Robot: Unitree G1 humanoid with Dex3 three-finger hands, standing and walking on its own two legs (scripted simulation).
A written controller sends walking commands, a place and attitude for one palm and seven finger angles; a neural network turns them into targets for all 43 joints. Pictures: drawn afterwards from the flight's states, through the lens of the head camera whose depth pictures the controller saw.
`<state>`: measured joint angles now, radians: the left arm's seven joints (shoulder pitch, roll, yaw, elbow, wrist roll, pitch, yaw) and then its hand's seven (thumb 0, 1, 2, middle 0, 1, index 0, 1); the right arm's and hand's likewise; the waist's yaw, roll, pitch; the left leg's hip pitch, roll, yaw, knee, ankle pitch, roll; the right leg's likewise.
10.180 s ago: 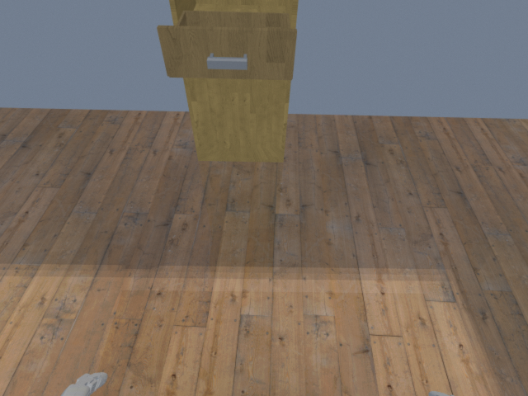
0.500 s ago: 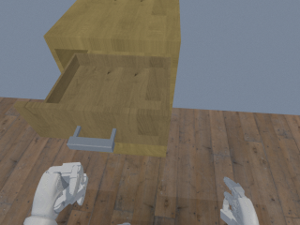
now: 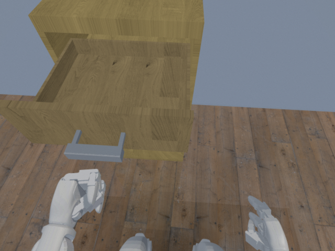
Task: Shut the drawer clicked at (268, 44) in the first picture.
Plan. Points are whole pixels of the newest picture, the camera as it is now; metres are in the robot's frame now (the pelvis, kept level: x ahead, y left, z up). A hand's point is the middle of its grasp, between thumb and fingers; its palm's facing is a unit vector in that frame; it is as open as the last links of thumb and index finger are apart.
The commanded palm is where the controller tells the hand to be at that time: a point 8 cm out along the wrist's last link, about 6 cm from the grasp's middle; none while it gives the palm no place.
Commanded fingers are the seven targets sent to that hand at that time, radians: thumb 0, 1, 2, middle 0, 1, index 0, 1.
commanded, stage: bring the fist close to the handle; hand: left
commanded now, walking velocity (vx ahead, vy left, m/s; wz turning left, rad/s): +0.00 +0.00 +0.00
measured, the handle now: (97, 143) +0.35 +0.19 +0.05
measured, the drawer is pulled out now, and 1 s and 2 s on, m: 0.28 0.28 0.15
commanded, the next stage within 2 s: push the drawer shut in 0.46 s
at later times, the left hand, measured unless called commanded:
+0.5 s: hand (101, 194) +0.23 +0.15 +0.04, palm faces -0.04 -1.00 -0.04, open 3.3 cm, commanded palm +0.21 +0.21 +0.05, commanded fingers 0.00 0.90 0.90 -1.40 -1.60 -1.40 -1.60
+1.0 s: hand (106, 179) +0.26 +0.15 +0.04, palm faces -0.05 -1.00 -0.05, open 3.2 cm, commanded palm +0.26 +0.21 +0.05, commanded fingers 0.00 0.90 0.90 -1.40 -1.60 -1.40 -1.60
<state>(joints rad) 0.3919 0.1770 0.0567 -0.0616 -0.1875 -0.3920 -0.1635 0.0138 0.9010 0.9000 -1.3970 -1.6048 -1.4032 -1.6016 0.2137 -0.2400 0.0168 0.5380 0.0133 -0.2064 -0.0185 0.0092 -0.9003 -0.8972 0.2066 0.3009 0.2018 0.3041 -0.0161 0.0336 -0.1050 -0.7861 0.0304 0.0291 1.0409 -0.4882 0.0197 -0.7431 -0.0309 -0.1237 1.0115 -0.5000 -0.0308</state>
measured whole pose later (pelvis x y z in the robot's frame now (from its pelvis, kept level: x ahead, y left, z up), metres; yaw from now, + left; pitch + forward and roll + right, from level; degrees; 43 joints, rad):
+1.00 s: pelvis +0.00 +0.00 +0.00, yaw +0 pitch +14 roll -2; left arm 0.21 0.19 0.06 0.08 -0.19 -0.37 -0.14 0.01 0.86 0.92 -1.40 -1.60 -1.40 -1.60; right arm 0.24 -0.25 0.03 0.54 0.02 -0.14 -0.02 0.01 -0.90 -0.90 0.21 0.30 0.20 0.30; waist -0.03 0.04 -0.12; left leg -0.82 0.03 0.03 1.06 -0.49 0.02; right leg -0.78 -0.03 -0.12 1.03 -0.50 -0.03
